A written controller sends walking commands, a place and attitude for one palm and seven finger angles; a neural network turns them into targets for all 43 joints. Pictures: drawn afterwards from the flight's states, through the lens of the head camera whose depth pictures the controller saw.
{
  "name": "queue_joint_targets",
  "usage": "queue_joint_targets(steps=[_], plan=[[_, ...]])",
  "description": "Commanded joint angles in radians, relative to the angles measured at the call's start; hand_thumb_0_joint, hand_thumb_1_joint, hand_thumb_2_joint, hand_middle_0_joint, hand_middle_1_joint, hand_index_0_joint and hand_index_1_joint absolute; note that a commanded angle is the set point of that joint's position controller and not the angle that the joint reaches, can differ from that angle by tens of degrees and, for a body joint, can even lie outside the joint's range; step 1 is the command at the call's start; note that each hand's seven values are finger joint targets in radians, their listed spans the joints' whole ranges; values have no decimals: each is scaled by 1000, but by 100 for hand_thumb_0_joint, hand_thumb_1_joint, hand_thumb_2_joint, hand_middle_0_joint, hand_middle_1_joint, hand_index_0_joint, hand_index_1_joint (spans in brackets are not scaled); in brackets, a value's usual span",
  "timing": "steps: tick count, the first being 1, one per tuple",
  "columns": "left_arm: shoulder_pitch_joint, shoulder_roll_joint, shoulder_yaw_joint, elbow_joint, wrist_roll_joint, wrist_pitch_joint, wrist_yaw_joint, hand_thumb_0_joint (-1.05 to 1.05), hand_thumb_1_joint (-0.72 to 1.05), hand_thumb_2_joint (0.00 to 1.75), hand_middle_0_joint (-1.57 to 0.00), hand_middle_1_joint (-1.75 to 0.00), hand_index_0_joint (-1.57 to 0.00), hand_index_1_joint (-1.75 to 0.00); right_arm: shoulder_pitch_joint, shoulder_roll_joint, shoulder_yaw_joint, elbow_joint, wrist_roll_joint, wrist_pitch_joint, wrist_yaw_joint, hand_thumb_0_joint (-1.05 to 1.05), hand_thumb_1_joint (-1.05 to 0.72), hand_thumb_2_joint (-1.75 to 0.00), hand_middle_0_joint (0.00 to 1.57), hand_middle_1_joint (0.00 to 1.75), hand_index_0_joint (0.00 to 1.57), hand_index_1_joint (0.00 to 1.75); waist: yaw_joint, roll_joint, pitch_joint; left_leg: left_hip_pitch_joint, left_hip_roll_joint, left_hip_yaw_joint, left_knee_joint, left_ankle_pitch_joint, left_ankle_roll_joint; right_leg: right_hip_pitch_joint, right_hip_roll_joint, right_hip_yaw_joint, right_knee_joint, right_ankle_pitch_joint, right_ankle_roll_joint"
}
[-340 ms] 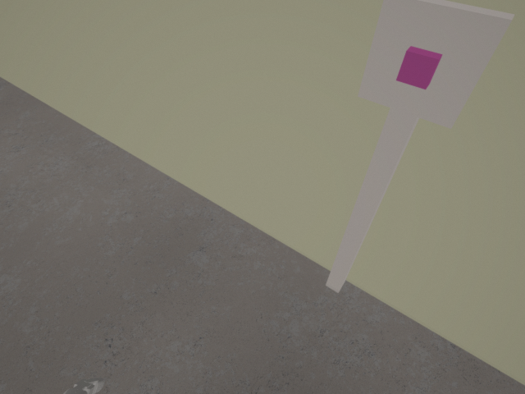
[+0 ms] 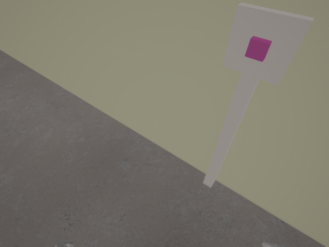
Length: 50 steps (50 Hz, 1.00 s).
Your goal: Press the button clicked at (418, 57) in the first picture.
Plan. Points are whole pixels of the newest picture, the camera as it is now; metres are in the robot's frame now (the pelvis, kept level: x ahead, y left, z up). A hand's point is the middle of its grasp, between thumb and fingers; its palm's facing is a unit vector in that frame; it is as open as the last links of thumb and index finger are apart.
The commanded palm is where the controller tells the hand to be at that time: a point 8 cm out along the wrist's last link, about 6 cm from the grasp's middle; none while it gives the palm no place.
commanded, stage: stand and wait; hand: left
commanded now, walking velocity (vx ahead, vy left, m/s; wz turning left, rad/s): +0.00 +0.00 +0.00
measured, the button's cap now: (258, 48) +0.64 -0.23 +0.20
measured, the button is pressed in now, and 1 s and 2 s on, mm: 0 0 0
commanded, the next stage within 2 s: look at it before walking up in 0.64 s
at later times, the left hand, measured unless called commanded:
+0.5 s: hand out of the picture +0.05 +0.24 -0.15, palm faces -0.02 -0.94 -0.35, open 7.4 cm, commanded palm none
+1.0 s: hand out of the picture +0.05 +0.23 -0.15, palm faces -0.03 -0.94 -0.33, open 7.4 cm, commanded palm none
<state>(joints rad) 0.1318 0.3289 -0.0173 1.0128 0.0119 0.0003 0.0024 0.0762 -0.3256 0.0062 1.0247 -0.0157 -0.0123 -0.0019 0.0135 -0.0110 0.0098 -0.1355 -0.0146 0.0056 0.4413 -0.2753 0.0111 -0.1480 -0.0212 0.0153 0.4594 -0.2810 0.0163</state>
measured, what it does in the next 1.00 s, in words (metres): stands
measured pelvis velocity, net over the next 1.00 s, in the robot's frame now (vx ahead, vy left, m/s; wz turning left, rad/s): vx -0.02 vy -0.01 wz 0.00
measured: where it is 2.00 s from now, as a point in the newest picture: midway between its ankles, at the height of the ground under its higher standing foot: outside the picture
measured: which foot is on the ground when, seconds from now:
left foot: down 0.00-1.00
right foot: down 0.00-1.00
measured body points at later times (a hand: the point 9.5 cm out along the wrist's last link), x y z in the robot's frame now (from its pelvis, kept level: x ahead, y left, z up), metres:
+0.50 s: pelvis -0.02 -0.01 +0.00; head -0.03 -0.01 +0.45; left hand +0.05 +0.29 -0.12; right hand +0.05 -0.31 -0.13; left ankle -0.02 +0.11 -0.74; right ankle -0.02 -0.13 -0.74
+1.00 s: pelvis -0.02 -0.01 +0.01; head -0.02 -0.01 +0.45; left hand +0.05 +0.28 -0.13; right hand +0.05 -0.31 -0.13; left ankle -0.02 +0.11 -0.74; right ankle -0.02 -0.13 -0.74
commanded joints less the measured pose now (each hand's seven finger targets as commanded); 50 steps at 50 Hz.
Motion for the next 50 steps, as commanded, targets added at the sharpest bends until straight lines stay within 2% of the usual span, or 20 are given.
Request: queue_joint_targets(steps=[1,8,9,24,42,47,50], plan=[[-46,216,57,-62,-1,-22,13,0,90,90,-20,-30,-20,-30,-47,-212,-51,-60,2,-24,-17,0,-90,-90,20,30,20,30,-12,12,-63,9,120,-87,-72,281,30,17,-100,73,-65,282,-48],[-41,223,57,-33,-3,-25,13,0,90,90,-20,-30,-20,-30,-32,-218,-47,-30,6,-22,-16,0,-90,-90,20,30,20,30,-12,1,-56,10,124,-92,-87,249,25,25,-102,80,-91,263,-50],[-43,223,55,-27,-4,-24,12,0,90,90,-20,-30,-20,-30,-30,-220,-47,-24,5,-23,-16,0,-90,-90,20,30,20,30,-12,14,-53,10,125,-94,-95,243,26,24,-102,84,-91,255,-50],[-45,227,52,5,-2,-24,8,0,90,90,-20,-30,-20,-30,-3,-223,-41,22,7,-21,-10,0,-90,-90,20,30,20,30,-11,-4,-3,-25,123,-107,-137,118,20,-17,-99,108,-149,88,-49],[-42,222,52,8,-1,-28,7,0,90,90,-20,-30,-20,-30,-1,-220,-41,29,6,-23,-10,0,-90,-90,20,30,20,30,-12,8,-11,-11,126,-105,-134,145,14,-22,-102,110,-158,114,-49],[-41,222,51,10,-2,-31,8,0,90,90,-20,-30,-20,-30,0,-222,-41,29,7,-25,-11,0,-90,-90,20,30,20,30,-14,3,-43,12,132,-103,-127,197,14,2,-103,104,-143,192,-50],[-44,223,51,12,-2,-30,9,0,90,90,-20,-30,-20,-30,-5,-222,-41,29,8,-24,-12,0,-90,-90,20,30,20,30,-14,11,-33,9,133,-101,-131,203,13,5,-102,100,-142,206,-49]])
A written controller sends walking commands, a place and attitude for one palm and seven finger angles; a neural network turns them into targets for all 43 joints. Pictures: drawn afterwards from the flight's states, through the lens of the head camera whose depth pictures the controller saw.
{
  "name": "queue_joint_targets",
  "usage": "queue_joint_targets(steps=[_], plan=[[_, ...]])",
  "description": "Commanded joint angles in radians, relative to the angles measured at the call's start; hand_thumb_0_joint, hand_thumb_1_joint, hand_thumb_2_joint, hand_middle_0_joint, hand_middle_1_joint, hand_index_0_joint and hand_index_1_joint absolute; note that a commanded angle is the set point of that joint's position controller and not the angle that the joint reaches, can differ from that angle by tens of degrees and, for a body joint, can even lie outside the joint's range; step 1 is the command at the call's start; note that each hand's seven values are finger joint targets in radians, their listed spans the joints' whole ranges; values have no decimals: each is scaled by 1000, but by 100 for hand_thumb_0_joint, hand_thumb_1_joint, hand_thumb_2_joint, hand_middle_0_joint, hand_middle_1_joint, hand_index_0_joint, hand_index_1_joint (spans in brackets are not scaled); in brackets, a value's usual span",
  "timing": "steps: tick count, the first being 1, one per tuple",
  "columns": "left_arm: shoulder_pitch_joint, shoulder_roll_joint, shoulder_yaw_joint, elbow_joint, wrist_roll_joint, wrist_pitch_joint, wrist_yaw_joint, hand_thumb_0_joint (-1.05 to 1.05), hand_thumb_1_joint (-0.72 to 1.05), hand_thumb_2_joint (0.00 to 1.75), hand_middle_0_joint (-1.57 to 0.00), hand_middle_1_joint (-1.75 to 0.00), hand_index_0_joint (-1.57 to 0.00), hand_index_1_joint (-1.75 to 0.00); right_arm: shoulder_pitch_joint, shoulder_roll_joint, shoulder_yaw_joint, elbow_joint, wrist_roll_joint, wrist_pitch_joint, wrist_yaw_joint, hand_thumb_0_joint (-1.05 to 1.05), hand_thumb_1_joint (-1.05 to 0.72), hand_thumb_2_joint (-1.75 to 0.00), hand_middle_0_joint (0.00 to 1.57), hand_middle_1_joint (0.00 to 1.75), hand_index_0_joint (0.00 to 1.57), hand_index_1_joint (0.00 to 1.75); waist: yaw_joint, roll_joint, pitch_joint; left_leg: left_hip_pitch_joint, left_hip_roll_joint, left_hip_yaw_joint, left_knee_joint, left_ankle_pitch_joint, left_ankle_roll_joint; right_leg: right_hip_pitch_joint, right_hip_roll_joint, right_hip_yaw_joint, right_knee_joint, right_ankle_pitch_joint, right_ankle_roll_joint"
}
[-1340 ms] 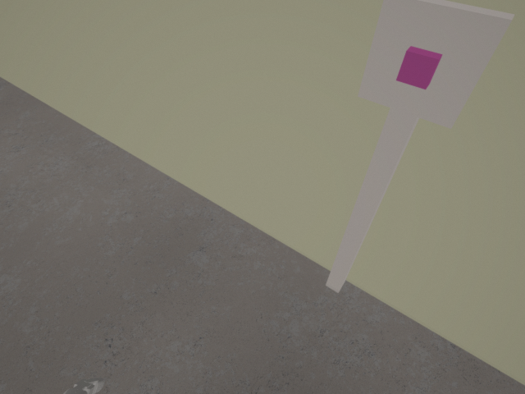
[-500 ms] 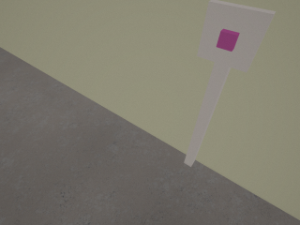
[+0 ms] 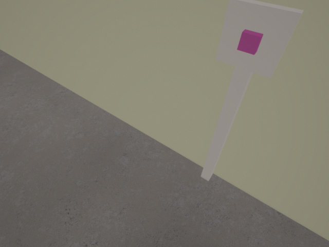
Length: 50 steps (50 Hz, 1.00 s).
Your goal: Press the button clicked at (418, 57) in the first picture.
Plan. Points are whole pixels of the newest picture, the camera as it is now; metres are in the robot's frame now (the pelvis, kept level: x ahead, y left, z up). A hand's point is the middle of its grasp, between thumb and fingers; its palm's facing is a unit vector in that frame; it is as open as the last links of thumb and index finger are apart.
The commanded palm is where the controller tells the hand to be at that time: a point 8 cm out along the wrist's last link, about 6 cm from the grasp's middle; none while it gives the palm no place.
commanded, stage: look at it before walking up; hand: left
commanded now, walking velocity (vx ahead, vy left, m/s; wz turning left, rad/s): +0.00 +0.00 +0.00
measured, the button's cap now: (250, 41) +0.66 -0.22 +0.20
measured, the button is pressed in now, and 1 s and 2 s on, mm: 0 0 0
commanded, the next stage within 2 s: turn to face it in 0.20 s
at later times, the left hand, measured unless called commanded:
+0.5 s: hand out of the picture +0.08 +0.24 -0.16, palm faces -0.06 -0.94 -0.33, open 7.4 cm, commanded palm none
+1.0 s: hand out of the picture +0.06 +0.18 -0.17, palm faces -0.22 -0.95 -0.23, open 7.4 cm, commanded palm none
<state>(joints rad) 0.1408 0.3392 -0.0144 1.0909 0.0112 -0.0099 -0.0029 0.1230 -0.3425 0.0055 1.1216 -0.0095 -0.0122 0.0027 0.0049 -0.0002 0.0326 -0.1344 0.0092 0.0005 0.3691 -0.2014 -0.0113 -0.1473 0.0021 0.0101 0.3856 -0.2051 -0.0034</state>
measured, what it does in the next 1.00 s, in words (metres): lifts its left foot, turning right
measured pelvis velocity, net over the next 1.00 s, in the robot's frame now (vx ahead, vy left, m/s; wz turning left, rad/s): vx -0.02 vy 0.00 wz -0.30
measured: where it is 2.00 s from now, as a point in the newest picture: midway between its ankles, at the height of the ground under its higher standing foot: outside the picture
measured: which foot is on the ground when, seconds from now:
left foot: down 0.00-0.66, up 0.68-1.00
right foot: down 0.00-1.00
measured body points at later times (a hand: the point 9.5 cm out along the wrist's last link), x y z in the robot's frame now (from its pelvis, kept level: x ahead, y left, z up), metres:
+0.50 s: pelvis +0.00 +0.00 -0.01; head +0.01 +0.00 +0.44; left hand +0.08 +0.29 -0.14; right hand +0.08 -0.29 -0.14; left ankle +0.00 +0.13 -0.75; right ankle +0.00 -0.12 -0.75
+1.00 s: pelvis -0.02 +0.00 -0.01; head +0.02 -0.02 +0.44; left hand +0.08 +0.23 -0.15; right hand +0.00 -0.28 -0.15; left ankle +0.00 +0.15 -0.70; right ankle -0.01 -0.10 -0.75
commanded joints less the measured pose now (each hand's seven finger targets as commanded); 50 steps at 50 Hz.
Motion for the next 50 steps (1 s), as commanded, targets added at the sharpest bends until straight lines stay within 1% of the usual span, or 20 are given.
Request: queue_joint_targets(steps=[1,17,20,23,26,27,28,29,30,31,32,33,34,35,36,37,39,43,45,50], plan=[[-51,214,48,-65,-1,-20,14,0,90,90,-20,-30,-20,-30,-51,-206,-41,-68,2,-24,-17,0,-90,-90,20,30,20,30,-5,-7,-65,12,110,-97,-59,137,36,12,-125,105,-65,139,-29],[-54,214,52,-73,0,-15,13,0,90,90,-20,-30,-20,-30,-56,-208,-45,-71,0,-23,-21,0,-90,-90,20,30,20,30,-6,3,-57,46,119,-76,-50,163,32,-2,-120,114,-63,195,-31],[6,107,40,-81,1,20,19,0,90,90,-20,-30,-20,-30,16,-89,-33,-81,-2,-1,-28,0,-90,-90,20,30,20,30,-12,-14,-56,36,125,-22,12,175,11,-44,-112,127,9,268,-20],[33,104,54,-122,6,40,15,0,90,90,-20,-30,-20,-30,37,-105,-52,-124,-3,15,-35,0,-90,-90,20,30,20,30,-13,17,-40,22,156,-17,37,142,24,-121,-80,132,93,247,-19],[52,83,63,-166,8,50,5,0,90,90,-20,-30,-20,-30,20,-122,-75,-172,-5,21,-38,0,-90,-90,20,30,20,30,-5,86,-28,-9,224,-50,24,103,66,-193,-27,94,234,148,-4],[60,71,68,-176,8,53,2,0,90,90,-20,-30,-20,-30,16,-126,-80,-186,-5,19,-38,0,-90,-90,20,30,20,30,-2,124,-34,-28,266,-74,9,128,95,-199,-11,68,316,54,2],[75,58,71,-186,9,56,0,0,90,90,-20,-30,-20,-30,3,-128,-87,-198,-5,17,-36,0,-90,-90,20,30,20,30,9,170,-33,-38,311,-86,2,184,129,-213,0,33,402,-122,10],[87,44,77,-196,9,59,-3,0,90,90,-20,-30,-20,-30,-6,-122,-90,-212,-7,15,-35,0,-90,-90,20,30,20,30,13,191,-35,-66,344,-85,2,226,157,-202,-10,5,457,-238,16],[110,36,82,-200,8,59,-5,0,90,90,-20,-30,-20,-30,-29,-119,-93,-225,-9,15,-36,0,-90,-90,20,30,20,30,30,179,-27,-103,353,-65,41,256,158,-165,-35,11,436,-260,12],[156,33,88,-196,10,54,-8,0,90,90,-20,-30,-20,-30,-48,-115,-95,-236,-11,17,-35,0,-90,-90,20,30,20,30,56,143,-27,-146,325,-12,128,251,125,-95,-42,5,345,-194,9],[214,50,97,-184,15,43,-8,0,90,90,-20,-30,-20,-30,-56,-101,-96,-244,-9,24,-32,0,-90,-90,20,30,20,30,83,44,-27,-212,242,67,301,147,58,-21,-58,33,175,8,1],[238,162,118,-191,28,25,6,0,90,90,-20,-30,-20,-30,-19,-20,-85,-271,-1,32,-27,0,-90,-90,20,30,20,30,72,-327,-31,-406,68,159,588,-231,-38,33,-287,430,-31,231,-75],[260,167,115,-197,10,27,16,0,90,90,-20,-30,-20,-30,-61,-21,-83,-291,1,38,-30,0,-90,-90,20,30,20,30,90,-292,-21,-416,20,21,715,-391,-39,-61,-363,563,-116,303,-168],[214,153,118,-212,11,29,22,0,90,90,-20,-30,-20,-30,-69,-16,-87,-285,2,42,-30,0,-90,-90,20,30,20,30,68,-242,-1,-424,37,-47,783,-346,-31,-107,-336,570,-137,141,-198],[147,123,114,-225,11,29,22,0,90,90,-20,-30,-20,-30,-49,-24,-91,-271,1,37,-27,0,-90,-90,20,30,20,30,34,-172,13,-441,53,-62,802,-267,-32,-97,-293,510,-119,94,-203],[119,97,108,-239,7,26,19,0,90,90,-20,-30,-20,-30,-29,-21,-92,-255,-3,35,-24,0,-90,-90,20,30,20,30,18,-114,-3,-419,60,-50,794,-206,-41,-92,-246,438,-96,108,-186],[113,79,109,-242,7,20,20,0,90,90,-20,-30,-20,-30,14,1,-89,-234,-5,34,-24,0,-90,-90,20,30,20,30,4,-104,-75,-386,56,-29,751,-163,-52,-40,-206,364,-62,185,-165],[165,68,118,-222,10,21,20,0,90,90,-20,-30,-20,-30,-1,21,-86,-240,-4,33,-31,0,-90,-90,20,30,20,30,28,-99,-93,-392,43,-21,667,-176,-60,10,-198,379,-49,220,-175],[180,67,122,-217,11,25,18,0,90,90,-20,-30,-20,-30,-9,31,-84,-244,-4,32,-33,0,-90,-90,20,30,20,30,38,-128,-96,-382,35,-13,611,-186,-59,22,-187,384,-44,236,-177],[163,76,130,-222,19,33,21,0,90,90,-20,-30,-20,-30,0,34,-80,-258,5,21,-39,0,-90,-90,20,30,20,30,39,-163,-107,-297,17,-15,430,-232,-41,2,-181,444,-35,254,-188]])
